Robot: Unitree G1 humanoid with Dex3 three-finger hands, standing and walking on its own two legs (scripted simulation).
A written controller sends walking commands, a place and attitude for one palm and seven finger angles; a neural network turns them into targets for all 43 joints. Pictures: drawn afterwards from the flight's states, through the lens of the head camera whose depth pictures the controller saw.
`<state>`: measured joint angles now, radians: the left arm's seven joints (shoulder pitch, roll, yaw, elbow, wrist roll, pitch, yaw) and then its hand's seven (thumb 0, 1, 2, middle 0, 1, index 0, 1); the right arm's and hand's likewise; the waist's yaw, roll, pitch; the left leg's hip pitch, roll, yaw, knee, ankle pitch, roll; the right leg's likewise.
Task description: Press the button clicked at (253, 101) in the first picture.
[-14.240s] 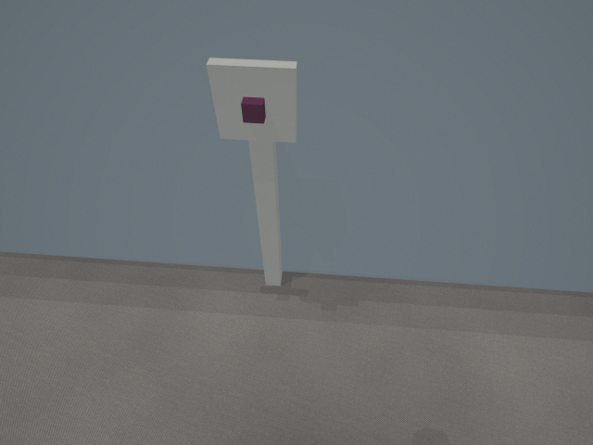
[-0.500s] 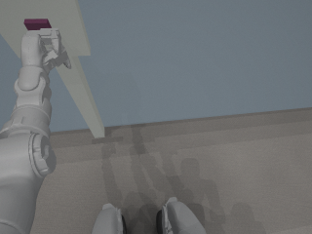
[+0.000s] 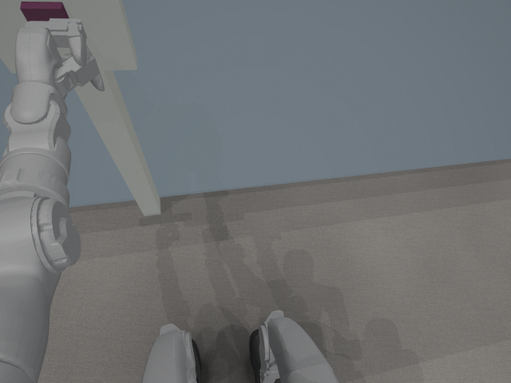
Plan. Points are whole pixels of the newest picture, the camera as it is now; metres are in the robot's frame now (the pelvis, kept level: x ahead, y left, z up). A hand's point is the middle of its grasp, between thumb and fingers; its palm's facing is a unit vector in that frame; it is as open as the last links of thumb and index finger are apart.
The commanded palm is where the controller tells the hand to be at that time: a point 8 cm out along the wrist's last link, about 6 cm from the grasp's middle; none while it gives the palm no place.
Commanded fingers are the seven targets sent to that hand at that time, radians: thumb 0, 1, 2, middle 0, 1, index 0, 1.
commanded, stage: pull the fist back off the button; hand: left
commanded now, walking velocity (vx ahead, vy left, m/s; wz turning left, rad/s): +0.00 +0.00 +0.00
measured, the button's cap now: (50, 16) +0.62 +0.19 +0.13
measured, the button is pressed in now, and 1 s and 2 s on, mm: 13 0 0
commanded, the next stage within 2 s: draw the hand back to the body in 0.86 s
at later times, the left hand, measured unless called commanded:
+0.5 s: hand (82, 82) +0.53 +0.16 +0.10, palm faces +0.04 -1.00 -0.03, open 3.2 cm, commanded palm +0.49 +0.21 +0.10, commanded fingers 0.00 0.90 0.90 -1.30 -1.50 -1.30 -1.50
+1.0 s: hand (86, 116) +0.48 +0.15 +0.10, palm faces +0.03 -1.00 -0.03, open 3.1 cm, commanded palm +0.44 +0.21 +0.11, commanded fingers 0.00 0.90 0.90 -1.30 -1.50 -1.30 -1.50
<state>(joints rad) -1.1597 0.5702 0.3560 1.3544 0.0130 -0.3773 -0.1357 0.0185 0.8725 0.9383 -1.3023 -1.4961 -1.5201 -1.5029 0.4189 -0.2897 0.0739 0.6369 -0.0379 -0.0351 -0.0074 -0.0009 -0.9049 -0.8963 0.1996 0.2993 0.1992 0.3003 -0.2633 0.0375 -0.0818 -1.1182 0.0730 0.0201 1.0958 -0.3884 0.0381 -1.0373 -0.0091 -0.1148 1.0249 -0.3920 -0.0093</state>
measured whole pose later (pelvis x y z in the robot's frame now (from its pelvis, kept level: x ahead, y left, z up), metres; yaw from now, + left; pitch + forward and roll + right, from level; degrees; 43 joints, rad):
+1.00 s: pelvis +0.06 -0.01 +0.04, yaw +1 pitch +15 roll -1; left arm -0.50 0.26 0.21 0.76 -0.15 -0.39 -0.13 0.02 0.90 0.90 -1.30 -1.50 -1.30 -1.50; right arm 0.26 -0.25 0.01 0.60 0.02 0.03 0.00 0.00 -0.91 -0.90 0.20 0.30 0.20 0.30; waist -0.07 0.03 -0.10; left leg -0.75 0.05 0.04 0.93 -0.44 0.01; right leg -0.70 -0.02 -0.09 0.89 -0.46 -0.02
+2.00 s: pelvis +0.08 -0.01 +0.09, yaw +1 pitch -3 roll +0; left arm 0.42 0.30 0.20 -0.33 -0.06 -0.05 0.09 0.02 0.89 0.90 -1.30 -1.50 -1.30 -1.50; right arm 0.18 -0.23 0.04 0.59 0.00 -0.07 -0.06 0.01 -0.90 -0.90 0.20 0.30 0.20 0.30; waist 0.05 0.06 0.01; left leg -0.10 0.01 0.07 0.41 -0.25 0.02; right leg -0.06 -0.02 -0.07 0.38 -0.27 0.00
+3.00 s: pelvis +0.03 +0.01 +0.09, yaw +0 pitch +1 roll -1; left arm 0.64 0.41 0.36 -0.59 -0.05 -0.16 0.11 0.02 0.89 0.90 -1.31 -1.49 -1.30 -1.50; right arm 0.17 -0.23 -0.01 0.54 0.00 0.00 -0.08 0.01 -0.90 -0.90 0.20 0.30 0.20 0.30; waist 0.00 0.01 0.04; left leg -0.30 0.01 0.09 0.50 -0.21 0.05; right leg -0.26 -0.03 -0.05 0.47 -0.22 0.02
